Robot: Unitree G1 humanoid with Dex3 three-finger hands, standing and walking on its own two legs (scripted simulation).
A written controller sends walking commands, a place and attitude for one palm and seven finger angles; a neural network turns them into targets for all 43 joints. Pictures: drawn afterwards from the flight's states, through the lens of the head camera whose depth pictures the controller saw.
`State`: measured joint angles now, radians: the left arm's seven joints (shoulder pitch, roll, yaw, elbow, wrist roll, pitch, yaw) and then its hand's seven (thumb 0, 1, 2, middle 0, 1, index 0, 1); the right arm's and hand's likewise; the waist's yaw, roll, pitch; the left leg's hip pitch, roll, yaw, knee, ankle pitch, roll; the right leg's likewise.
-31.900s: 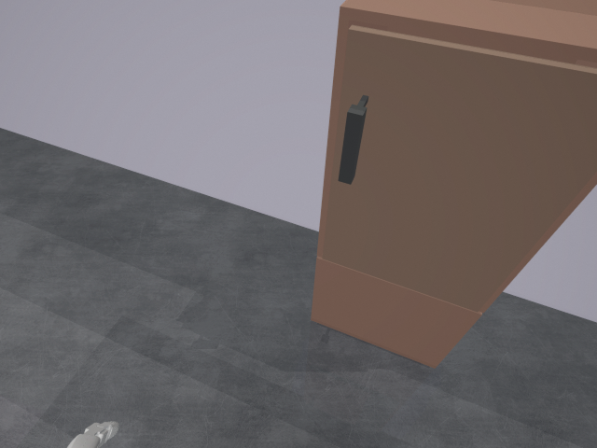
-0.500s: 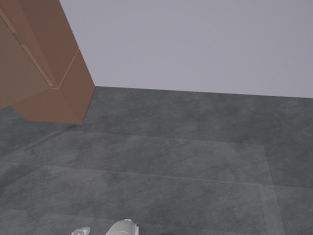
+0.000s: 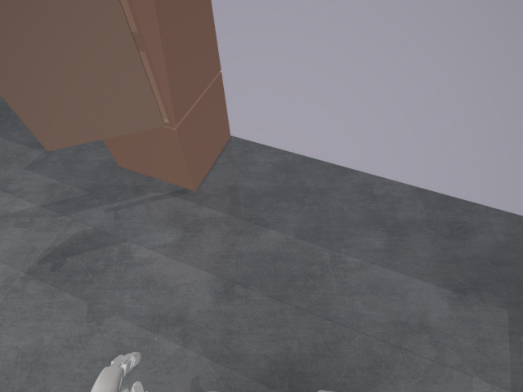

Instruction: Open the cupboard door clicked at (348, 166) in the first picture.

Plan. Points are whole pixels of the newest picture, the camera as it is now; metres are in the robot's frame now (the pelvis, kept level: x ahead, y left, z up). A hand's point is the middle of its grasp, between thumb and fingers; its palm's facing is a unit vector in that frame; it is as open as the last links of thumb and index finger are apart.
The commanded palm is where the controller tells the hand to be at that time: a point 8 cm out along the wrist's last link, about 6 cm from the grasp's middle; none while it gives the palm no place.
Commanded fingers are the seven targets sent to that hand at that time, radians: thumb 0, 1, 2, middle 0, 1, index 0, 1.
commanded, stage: turn to face it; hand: left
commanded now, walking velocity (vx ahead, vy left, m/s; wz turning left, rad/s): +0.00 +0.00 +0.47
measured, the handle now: out of the picture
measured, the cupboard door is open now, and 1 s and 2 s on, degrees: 39 39 39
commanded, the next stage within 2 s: take the last steps up to it in 0.30 s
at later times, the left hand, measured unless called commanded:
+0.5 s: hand out of the picture -0.01 +0.22 -0.18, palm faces +0.29 -0.93 -0.24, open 7.4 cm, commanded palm none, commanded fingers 0.00 0.90 0.90 -0.20 -0.30 -0.20 -0.30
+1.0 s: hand out of the picture +0.03 +0.19 -0.15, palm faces +0.43 -0.88 -0.18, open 7.4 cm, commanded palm none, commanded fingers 0.00 0.90 0.90 -0.20 -0.30 -0.20 -0.30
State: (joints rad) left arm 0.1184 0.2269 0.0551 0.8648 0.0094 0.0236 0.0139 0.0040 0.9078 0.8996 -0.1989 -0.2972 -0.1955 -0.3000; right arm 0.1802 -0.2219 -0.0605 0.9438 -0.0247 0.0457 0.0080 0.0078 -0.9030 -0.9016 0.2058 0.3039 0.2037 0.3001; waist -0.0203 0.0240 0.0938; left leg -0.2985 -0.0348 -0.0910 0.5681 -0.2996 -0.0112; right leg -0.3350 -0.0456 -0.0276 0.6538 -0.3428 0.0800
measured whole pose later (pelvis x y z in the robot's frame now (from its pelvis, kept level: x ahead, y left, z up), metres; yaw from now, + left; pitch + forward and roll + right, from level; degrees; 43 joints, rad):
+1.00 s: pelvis +0.11 +0.05 +0.02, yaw +23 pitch +1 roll +2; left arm 0.36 0.12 0.04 1.08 0.03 -0.07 0.01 0.00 0.90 0.90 -0.20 -0.30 -0.20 -0.30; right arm 0.20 -0.21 -0.06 1.04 -0.02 0.03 0.05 0.01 -0.91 -0.90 0.20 0.30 0.20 0.30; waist 0.01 -0.02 0.06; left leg -0.55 0.07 0.05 0.90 -0.22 -0.04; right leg -0.04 -0.15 -0.19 0.35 -0.32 0.06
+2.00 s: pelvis +0.39 +0.29 +0.00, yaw +23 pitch +0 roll -1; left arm 0.31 0.15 0.03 1.07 0.02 0.00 0.04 0.00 0.92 0.90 -0.20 -0.30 -0.20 -0.30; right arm 0.16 -0.19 -0.04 1.03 -0.01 0.02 0.00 0.01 -0.91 -0.90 0.20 0.30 0.20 0.30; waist 0.02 0.01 0.07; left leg -0.37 0.04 0.06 0.54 -0.07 -0.01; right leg -0.16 -0.08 -0.13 0.54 -0.35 0.04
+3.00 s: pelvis +0.37 +0.28 +0.00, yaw +20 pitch -1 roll +0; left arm 0.27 0.15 0.00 1.06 0.02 -0.02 0.05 0.01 0.91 0.90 -0.20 -0.30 -0.20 -0.30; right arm 0.26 -0.18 -0.01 1.04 -0.02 -0.01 -0.02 0.02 -0.94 -0.90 0.20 0.30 0.20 0.30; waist -0.01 0.02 0.05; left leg -0.28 0.00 0.05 0.59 -0.30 0.03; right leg -0.16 -0.05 -0.04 0.54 -0.37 0.04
